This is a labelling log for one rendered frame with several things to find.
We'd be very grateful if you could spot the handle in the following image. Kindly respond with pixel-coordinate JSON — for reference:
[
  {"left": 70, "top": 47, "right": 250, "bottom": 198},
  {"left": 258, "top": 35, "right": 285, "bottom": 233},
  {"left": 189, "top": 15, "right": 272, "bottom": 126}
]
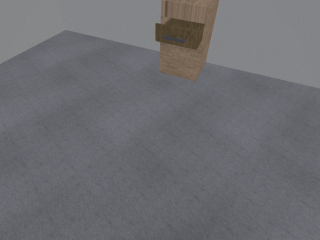
[{"left": 162, "top": 34, "right": 186, "bottom": 43}]

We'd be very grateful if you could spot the drawer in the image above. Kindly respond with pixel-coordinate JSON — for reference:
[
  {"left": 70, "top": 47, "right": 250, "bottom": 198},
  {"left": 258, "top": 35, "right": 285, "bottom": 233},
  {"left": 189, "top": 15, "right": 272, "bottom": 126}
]
[{"left": 155, "top": 18, "right": 205, "bottom": 50}]

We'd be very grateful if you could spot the cabinet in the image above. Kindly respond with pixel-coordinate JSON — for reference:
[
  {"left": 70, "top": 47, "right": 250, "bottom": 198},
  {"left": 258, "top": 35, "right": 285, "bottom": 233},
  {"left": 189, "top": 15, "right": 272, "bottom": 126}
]
[{"left": 159, "top": 0, "right": 219, "bottom": 82}]

